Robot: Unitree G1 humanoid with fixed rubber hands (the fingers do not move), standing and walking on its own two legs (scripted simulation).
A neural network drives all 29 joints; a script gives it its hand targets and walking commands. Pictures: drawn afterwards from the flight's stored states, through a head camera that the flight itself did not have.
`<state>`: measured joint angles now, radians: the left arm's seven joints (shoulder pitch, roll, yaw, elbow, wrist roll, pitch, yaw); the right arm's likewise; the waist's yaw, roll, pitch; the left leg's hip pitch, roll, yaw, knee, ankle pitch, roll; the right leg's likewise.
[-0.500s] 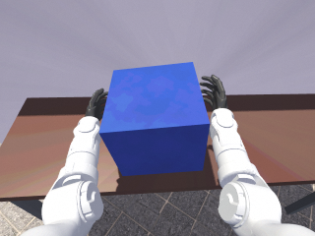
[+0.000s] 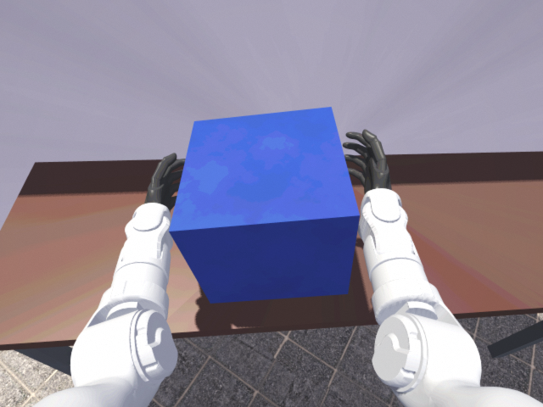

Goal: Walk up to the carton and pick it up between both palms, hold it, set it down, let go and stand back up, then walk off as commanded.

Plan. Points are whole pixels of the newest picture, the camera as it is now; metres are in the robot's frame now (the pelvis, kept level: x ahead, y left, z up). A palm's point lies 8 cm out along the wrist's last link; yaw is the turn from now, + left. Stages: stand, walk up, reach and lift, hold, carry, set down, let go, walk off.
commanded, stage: set down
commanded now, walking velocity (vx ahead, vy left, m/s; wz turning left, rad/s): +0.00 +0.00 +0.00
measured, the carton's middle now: (270, 206) +0.43 +0.01 +0.02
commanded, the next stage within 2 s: none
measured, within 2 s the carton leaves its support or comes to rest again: rests again in 1.80 s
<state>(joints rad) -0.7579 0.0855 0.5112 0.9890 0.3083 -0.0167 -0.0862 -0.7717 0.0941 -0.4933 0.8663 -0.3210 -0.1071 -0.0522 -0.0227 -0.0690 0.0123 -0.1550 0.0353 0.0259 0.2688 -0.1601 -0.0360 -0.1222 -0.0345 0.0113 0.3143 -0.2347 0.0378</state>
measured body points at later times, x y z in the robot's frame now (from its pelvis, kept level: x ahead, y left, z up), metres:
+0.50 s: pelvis +0.00 +0.00 +0.00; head +0.05 +0.03 +0.44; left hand +0.42 +0.19 +0.03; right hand +0.42 -0.14 +0.09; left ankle -0.02 +0.14 -0.75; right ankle -0.05 -0.13 -0.75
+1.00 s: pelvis +0.00 +0.00 +0.00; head +0.06 +0.03 +0.44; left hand +0.42 +0.19 +0.03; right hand +0.42 -0.14 +0.08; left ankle -0.02 +0.14 -0.75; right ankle -0.05 -0.13 -0.75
